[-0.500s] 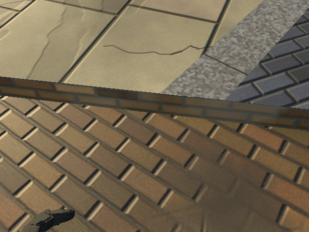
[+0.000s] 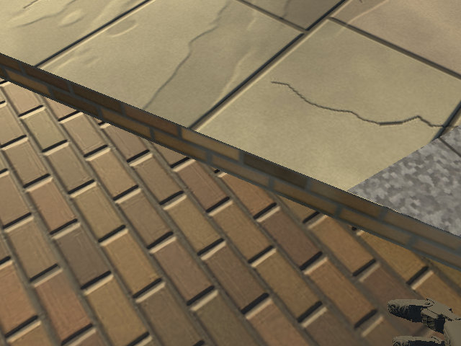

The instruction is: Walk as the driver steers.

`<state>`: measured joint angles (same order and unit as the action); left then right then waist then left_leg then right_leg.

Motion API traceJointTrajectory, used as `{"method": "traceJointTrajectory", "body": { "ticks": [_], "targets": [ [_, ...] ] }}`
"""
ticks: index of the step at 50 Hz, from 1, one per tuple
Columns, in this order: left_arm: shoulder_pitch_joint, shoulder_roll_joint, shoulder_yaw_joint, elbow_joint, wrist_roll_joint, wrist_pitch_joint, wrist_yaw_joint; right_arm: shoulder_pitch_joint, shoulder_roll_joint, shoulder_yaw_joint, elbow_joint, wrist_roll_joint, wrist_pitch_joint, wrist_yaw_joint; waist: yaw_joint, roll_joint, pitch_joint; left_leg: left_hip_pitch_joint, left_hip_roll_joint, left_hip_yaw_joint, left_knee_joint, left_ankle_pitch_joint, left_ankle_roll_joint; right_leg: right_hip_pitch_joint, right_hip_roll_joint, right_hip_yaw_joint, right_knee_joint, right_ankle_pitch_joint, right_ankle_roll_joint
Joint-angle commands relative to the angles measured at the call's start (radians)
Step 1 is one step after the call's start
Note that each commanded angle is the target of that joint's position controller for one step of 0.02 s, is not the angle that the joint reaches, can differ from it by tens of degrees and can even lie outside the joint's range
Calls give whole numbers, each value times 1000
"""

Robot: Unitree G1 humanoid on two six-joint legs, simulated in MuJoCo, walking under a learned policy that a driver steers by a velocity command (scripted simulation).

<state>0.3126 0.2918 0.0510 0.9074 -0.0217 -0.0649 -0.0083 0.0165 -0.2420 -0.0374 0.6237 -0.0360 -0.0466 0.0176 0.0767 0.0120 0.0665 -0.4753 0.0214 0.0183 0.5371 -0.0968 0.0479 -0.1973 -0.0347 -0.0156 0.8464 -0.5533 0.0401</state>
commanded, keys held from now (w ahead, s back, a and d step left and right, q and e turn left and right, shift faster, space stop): e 0.98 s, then no key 0.02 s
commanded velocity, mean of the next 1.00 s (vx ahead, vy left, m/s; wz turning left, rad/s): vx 0.05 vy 0.00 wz -0.49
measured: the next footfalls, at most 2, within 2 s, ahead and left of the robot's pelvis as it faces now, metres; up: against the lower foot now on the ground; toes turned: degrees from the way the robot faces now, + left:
right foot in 0.38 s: +0.09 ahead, -0.14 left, +0.00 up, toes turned -16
left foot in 0.86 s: +0.18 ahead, +0.07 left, +0.00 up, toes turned -34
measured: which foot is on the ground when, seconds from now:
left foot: down 0.00-0.38, up 0.40-0.84, down 0.86-1.00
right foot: up 0.00-0.36, down 0.38-0.86, up 0.88-1.00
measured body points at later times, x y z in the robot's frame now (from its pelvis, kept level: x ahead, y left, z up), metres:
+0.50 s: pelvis +0.05 -0.04 +0.01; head +0.08 -0.08 +0.46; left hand +0.24 +0.22 -0.08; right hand +0.14 -0.35 -0.11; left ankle +0.09 +0.10 -0.65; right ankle +0.06 -0.13 -0.72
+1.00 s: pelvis +0.08 -0.01 +0.02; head +0.13 -0.01 +0.46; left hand +0.38 +0.16 -0.09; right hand +0.04 -0.32 -0.08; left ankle +0.15 +0.09 -0.72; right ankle +0.00 -0.11 -0.65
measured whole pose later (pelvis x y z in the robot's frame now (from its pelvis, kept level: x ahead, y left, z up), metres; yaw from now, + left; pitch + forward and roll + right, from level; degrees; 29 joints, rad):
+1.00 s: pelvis +0.08 -0.01 +0.02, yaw -34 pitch +2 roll +0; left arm 0.16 0.36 0.10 0.69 -0.02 0.05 0.03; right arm 0.13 -0.28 -0.07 0.81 -0.01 0.00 -0.03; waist 0.00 -0.05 0.04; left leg -0.24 -0.01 0.00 0.44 -0.23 0.01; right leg -0.51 0.09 0.13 1.08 -0.46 0.05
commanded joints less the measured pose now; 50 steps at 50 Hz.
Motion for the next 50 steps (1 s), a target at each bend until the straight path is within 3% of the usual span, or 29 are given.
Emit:
{"method": "traceJointTrajectory", "body": {
  "ticks": [1, 2, 3, 4, 6, 8, 11, 14, 17, 18, 19, 20, 21, 22, 23, 24, 25, 27, 31, 38, 40, 42, 43, 44, 45, 46, 47, 48, 50],
  "targets": [
    [21, 148, 25, -66, -32, 4, 0, 242, -181, -58, 2, 21, 20, -10, -144, 116, -399, 673, 357, -302, -65, 700, 268, -439, -28, 104, 412, -142, 15],
    [-14, 118, 24, -65, -19, 25, 14, 175, -143, -47, 14, 30, 17, -10, -111, 64, -282, 521, 303, -238, -128, 506, 222, -444, -58, 82, 351, -75, 25],
    [-8, 109, 28, -58, -6, 52, 30, 119, -116, -38, 20, 28, 13, -10, -76, 77, -215, 370, 273, -185, -189, 376, 195, -374, -76, 76, 305, -15, 38],
    [23, 91, 27, -54, 0, 76, 40, 74, -128, -44, 26, 16, 11, -11, -43, 104, -180, 237, 256, -136, -245, 304, 190, -286, -63, 49, 298, 49, 54],
    [45, 75, 32, -66, 7, 97, 54, 30, -138, -50, 35, 3, 4, -20, -19, 128, -159, 148, 261, -81, -291, 233, 202, -237, -55, 30, 272, 110, 60],
    [7, 74, 35, -94, 12, 104, 55, 22, -143, -54, 51, 6, 1, -34, -25, 117, -156, 153, 272, -45, -306, 161, 201, -247, -71, 34, 200, 179, 46],
    [-67, 71, 33, -136, 14, 107, 40, 25, -162, -61, 77, 15, 13, -55, -47, 113, -157, 184, 288, -15, -314, 72, 195, -227, -80, 21, 76, 244, 22],
    [-99, 90, 39, -167, 12, 113, 21, 34, -184, -68, 99, 29, 31, -60, -56, 114, -153, 231, 315, -5, -288, 45, 178, -198, -69, -3, -18, 230, -3],
    [-60, 90, 48, -167, 16, 114, 2, 22, -195, -73, 117, 56, 48, -59, -23, 95, -150, 252, 300, 32, -184, 16, 114, -90, -27, -56, -227, 298, -55],
    [-34, 109, 58, -158, 23, 112, 3, 56, -171, -69, 135, 61, 54, -59, -22, 54, -142, 230, 256, 64, -99, -57, 63, -35, -3, -45, -317, 357, -86],
    [-18, 187, 79, -165, 25, 109, 14, 110, -129, -61, 150, 45, 60, -55, -46, -143, -109, 130, 155, 159, 122, -197, -27, 22, -113, 146, -466, 587, -146],
    [-40, 296, 95, -203, 32, 105, 28, 69, -105, -52, 97, 10, 60, -56, -66, -387, -67, -174, -17, 169, 390, -544, -127, 102, -333, 498, -519, 802, -327],
    [-2, 266, 88, -205, 61, 82, 19, -26, -137, -61, 77, 12, 57, -62, 5, -271, -137, -202, -37, -13, 568, -593, -113, 72, -351, 541, -546, 759, -404],
    [-40, 245, 81, -208, 60, 60, 16, -22, -148, -67, 79, 35, 59, -62, -26, -206, -140, -221, -19, -61, 617, -506, -92, 77, -302, 456, -542, 713, -362],
    [-102, 221, 79, -220, 37, 50, 20, 13, -152, -73, 103, 39, 61, -67, -60, -149, -138, -230, -1, -77, 608, -410, -83, 80, -251, 388, -524, 665, -299],
    [-147, 183, 68, -231, 16, 52, 27, 26, -168, -80, 119, 30, 63, -75, -73, -127, -142, -228, 8, -85, 589, -353, -83, 79, -229, 355, -517, 648, -259],
    [-162, 166, 60, -238, 11, 55, 34, 29, -168, -83, 122, 25, 62, -76, -83, -136, -153, -190, 2, -83, 598, -311, -89, 55, -212, 334, -511, 690, -250],
    [-147, 157, 55, -244, 17, 60, 44, 40, -148, -81, 124, 32, 56, -73, -86, -128, -185, -161, -20, -84, 580, -258, -98, 73, -188, 316, -503, 731, -252],
    [-119, 180, 65, -248, 11, 73, 58, 4, -119, -68, 117, 38, 48, -69, -60, -139, -178, -146, -36, -101, 371, -221, -124, 121, -169, 348, -495, 647, -252],
    [-161, 196, 73, -274, 14, 91, 46, 24, -145, -68, 127, 49, 29, -45, -51, -178, -155, 34, -65, -111, 145, -257, -124, 33, -142, 467, -478, 591, -261],
    [-179, 193, 71, -283, 7, 95, 44, 52, -150, -69, 131, 51, 20, -36, -62, -183, -164, 87, -71, -110, 53, -246, -111, 45, -131, 506, -451, 647, -251],
    [-214, 184, 67, -295, -5, 105, 48, 124, -157, -75, 154, 51, 11, -27, -110, -168, -171, 228, -62, -89, -163, -82, -85, 9, -81, 496, -400, 623, -202],
    [-197, 155, 58, -301, -2, 107, 51, 154, -199, -87, 162, 41, 13, -29, -104, -112, -188, 349, 35, -149, -209, -1, -49, -78, -32, 455, -332, 479, -153],
    [-131, 89, 42, -293, 11, 106, 46, 138, -259, -95, 150, 26, 24, -39, -50, 132, -201, 452, 248, -343, -224, 170, 37, -221, 102, 285, -103, 116, -94],
    [-139, 151, 63, -322, 4, 95, 43, 124, -278, -96, 143, -8, 27, -34, -48, 286, -148, 388, 380, -537, -246, 280, 204, -392, 172, 184, 80, -114, -47],
    [-119, 225, 85, -298, 13, 90, 41, 78, -224, -82, 116, -1, 23, -37, -44, 176, -132, 370, 378, -479, -241, 261, 228, -401, 101, 201, 241, -58, -18],
    [-109, 235, 95, -277, 7, 94, 39, 35, -180, -70, 108, 12, 24, -42, -31, 128, -116, 356, 309, -371, -226, 222, 182, -403, 90, 188, 298, 12, -2],
    [-93, 206, 92, -257, 6, 106, 43, 18, -168, -66, 99, 23, 26, -47, -29, 105, -104, 359, 253, -294, -220, 165, 145, -412, 82, 174, 333, 63, 17],
    [-113, 153, 75, -268, 5, 115, 38, 41, -165, -58, 108, 34, 32, -58, -56, 114, -83, 358, 221, -220, -223, 209, 151, -428, 74, 145, 357, 125, 45]
  ]
}}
